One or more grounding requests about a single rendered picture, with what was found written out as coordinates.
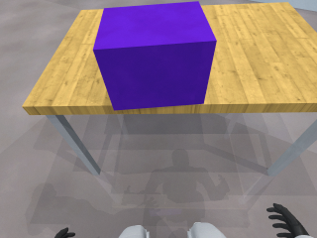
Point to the carton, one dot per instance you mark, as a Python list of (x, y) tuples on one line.
[(157, 55)]

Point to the robot thigh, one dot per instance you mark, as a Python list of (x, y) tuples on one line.
[(204, 230), (136, 231)]

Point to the robot right thigh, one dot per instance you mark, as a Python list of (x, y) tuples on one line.
[(204, 230)]

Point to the right robot hand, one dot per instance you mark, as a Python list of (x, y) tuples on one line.
[(291, 223)]

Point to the table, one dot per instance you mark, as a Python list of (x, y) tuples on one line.
[(265, 61)]

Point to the left robot hand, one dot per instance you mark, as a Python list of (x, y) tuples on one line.
[(63, 233)]

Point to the robot left thigh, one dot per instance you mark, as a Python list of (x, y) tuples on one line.
[(136, 231)]

